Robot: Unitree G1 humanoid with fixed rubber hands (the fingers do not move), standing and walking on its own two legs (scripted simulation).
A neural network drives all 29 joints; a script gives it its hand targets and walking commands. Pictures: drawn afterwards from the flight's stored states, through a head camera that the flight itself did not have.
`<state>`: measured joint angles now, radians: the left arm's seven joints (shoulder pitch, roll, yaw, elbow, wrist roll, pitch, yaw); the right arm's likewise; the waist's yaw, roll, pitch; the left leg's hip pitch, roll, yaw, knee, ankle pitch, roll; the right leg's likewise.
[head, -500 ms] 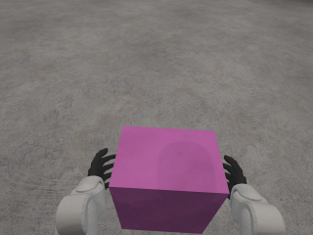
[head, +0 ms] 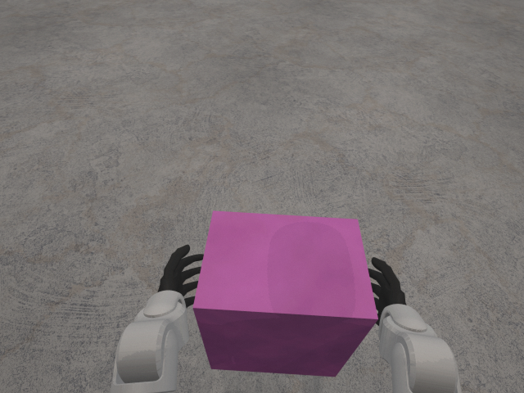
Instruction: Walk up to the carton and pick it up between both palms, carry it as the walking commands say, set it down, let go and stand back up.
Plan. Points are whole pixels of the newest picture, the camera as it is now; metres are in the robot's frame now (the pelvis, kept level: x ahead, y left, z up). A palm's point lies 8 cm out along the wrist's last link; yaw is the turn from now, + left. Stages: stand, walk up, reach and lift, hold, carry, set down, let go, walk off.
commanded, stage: carry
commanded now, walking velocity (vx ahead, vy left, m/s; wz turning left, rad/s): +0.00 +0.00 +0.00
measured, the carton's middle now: (278, 300) +0.29 +0.00 -0.02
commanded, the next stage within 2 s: hold in 0.60 s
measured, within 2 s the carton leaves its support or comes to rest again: neither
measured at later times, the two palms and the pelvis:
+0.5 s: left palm (174, 297) +0.26 +0.16 +0.04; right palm (389, 311) +0.26 -0.15 +0.05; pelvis +0.00 +0.00 +0.00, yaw +0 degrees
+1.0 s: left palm (177, 326) +0.22 +0.15 +0.03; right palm (398, 344) +0.22 -0.16 +0.02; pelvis -0.01 +0.00 +0.00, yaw +0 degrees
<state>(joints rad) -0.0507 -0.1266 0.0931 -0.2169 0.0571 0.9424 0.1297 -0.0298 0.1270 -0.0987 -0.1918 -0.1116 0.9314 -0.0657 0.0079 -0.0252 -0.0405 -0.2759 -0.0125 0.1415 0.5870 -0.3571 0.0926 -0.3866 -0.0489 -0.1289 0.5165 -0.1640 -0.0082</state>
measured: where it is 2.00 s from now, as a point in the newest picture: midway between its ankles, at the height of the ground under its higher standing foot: outside the picture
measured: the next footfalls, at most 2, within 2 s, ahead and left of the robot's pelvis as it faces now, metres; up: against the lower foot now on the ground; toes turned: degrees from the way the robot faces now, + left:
none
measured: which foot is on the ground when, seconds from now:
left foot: down 0.00-1.00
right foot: down 0.00-1.00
